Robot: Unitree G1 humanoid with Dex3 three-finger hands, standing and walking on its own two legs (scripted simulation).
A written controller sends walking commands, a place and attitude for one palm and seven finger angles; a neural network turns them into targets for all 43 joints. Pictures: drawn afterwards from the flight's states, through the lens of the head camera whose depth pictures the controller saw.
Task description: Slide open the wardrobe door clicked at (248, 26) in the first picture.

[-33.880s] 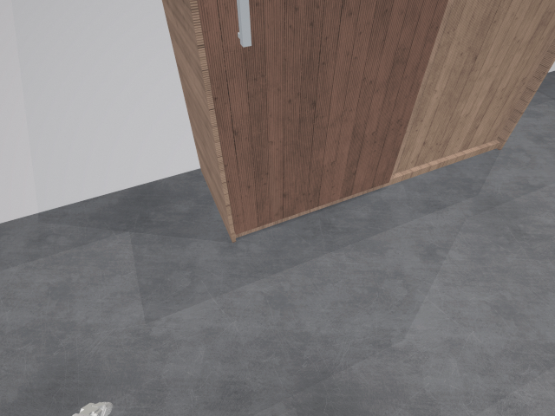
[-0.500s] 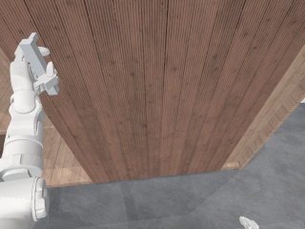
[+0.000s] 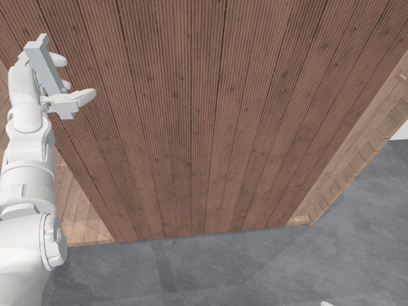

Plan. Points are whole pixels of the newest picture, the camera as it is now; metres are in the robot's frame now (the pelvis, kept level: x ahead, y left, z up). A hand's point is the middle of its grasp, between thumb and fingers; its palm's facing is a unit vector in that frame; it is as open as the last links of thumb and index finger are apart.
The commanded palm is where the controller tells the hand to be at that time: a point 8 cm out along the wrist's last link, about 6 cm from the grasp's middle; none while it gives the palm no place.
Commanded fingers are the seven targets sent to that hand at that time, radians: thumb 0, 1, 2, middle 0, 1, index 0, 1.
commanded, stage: loosen the grip on the handle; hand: left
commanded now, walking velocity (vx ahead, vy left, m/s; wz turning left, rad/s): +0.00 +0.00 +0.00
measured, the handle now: (56, 78) +0.48 +0.30 +0.19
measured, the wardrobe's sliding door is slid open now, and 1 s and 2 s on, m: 0.67 0.67 0.67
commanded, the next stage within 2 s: slip the hand off the handle in 0.30 s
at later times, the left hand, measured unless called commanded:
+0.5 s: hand (64, 93) +0.45 +0.28 +0.19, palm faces +0.42 -0.89 -0.20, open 13.9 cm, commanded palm +0.40 +0.33 +0.19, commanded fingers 0.00 -0.55 0.20 -0.25 -1.15 -0.25 -1.15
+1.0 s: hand (21, 94) +0.44 +0.35 +0.19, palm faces +0.45 -0.87 -0.21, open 13.8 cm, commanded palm +0.40 +0.39 +0.19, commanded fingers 0.00 -0.55 0.20 -0.25 -1.15 -0.25 -1.15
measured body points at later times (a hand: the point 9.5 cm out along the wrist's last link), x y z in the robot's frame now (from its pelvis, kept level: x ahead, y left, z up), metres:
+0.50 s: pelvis +0.01 +0.00 +0.00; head +0.03 +0.00 +0.45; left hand +0.42 +0.32 +0.20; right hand +0.10 -0.26 -0.11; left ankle +0.07 +0.10 -0.73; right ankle -0.01 -0.09 -0.73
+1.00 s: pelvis +0.02 -0.01 +0.00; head +0.06 +0.00 +0.44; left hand +0.41 +0.39 +0.20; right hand +0.06 -0.29 -0.12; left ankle +0.07 +0.10 -0.73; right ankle -0.01 -0.09 -0.73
